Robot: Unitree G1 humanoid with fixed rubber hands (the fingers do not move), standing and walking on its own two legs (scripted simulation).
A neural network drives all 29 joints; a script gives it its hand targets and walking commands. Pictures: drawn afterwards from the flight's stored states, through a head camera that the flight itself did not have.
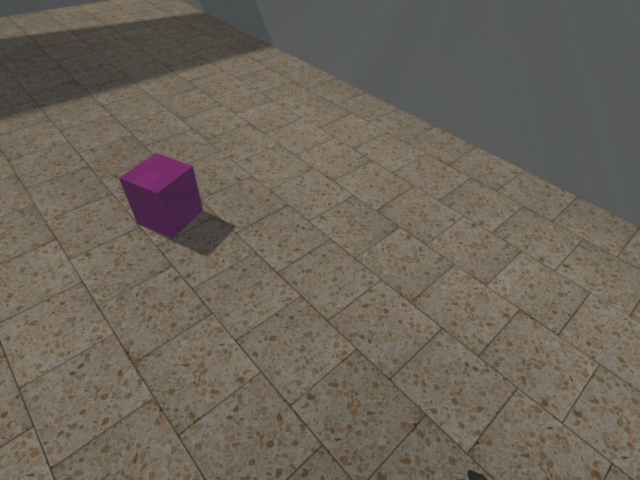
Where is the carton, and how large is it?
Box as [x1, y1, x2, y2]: [119, 153, 202, 238]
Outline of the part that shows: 155,153 121,176 119,179 137,223 172,238 202,210 192,166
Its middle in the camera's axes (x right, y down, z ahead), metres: -0.68 -0.21 +1.70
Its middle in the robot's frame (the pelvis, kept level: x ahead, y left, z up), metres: +1.40 +0.64 -0.63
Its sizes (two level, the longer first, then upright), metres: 0.210 0.200 0.250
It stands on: the floor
